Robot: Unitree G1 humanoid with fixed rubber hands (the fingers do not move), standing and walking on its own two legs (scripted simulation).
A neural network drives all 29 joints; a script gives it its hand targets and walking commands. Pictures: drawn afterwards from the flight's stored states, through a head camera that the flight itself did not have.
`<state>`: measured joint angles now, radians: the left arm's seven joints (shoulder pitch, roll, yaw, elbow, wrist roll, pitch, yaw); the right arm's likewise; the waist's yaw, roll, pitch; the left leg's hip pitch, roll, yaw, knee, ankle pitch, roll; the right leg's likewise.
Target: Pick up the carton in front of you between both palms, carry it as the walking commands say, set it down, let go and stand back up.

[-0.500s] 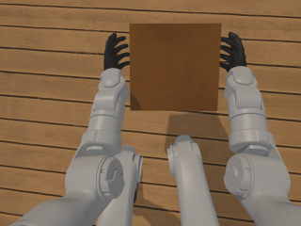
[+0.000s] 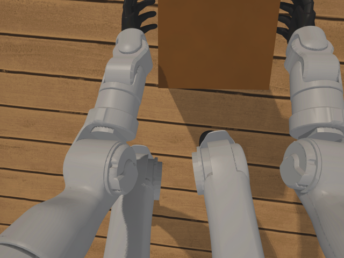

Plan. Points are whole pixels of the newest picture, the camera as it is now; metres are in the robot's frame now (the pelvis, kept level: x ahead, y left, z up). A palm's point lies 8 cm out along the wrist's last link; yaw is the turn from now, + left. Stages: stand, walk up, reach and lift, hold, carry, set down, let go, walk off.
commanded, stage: set down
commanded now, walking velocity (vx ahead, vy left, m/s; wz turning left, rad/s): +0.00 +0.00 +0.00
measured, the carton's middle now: (207, 42) +0.51 -0.16 -0.27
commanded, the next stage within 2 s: none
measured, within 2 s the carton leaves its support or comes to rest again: rests again in 0.36 s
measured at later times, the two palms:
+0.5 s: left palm (128, 27) +0.54 +0.00 -0.17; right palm (292, 25) +0.48 -0.30 -0.17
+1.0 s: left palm (128, 25) +0.55 +0.00 -0.19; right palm (291, 23) +0.49 -0.31 -0.18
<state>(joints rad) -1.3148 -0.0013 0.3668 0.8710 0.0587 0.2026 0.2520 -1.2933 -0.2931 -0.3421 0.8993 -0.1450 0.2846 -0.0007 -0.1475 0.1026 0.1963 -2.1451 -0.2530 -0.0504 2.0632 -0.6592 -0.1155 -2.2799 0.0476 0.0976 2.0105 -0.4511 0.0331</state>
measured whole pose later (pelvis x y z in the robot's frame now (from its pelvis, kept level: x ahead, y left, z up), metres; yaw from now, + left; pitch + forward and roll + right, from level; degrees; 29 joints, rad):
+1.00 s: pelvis +0.01 +0.01 -0.02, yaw -1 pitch +42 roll +2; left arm -1.43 0.05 0.39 1.00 0.17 0.12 0.11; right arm -1.38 -0.34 -0.53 1.04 -0.21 0.16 0.16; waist -0.15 0.08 0.25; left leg -2.22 -0.23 -0.04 2.15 -0.66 -0.08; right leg -2.32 -0.02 0.05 2.08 -0.49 0.02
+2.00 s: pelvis +0.00 -0.01 +0.08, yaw -3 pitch +44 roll +6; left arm -1.21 0.14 0.21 0.82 -0.02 0.21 0.19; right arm -1.21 -0.43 -0.33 0.95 0.04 0.15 0.08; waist -0.11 0.04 0.06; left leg -1.96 -0.11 -0.01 1.78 -0.60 -0.06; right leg -2.09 0.03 0.06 1.73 -0.40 -0.01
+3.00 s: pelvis +0.09 -0.03 +0.32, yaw -8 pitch +26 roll +2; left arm -0.27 0.09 0.13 0.55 0.06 0.08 0.05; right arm -0.28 -0.27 -0.18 0.57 -0.02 0.05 0.12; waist -0.05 0.00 -0.02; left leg -0.86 -0.03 -0.07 0.76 -0.36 -0.04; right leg -0.99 0.06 0.06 0.76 -0.23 -0.04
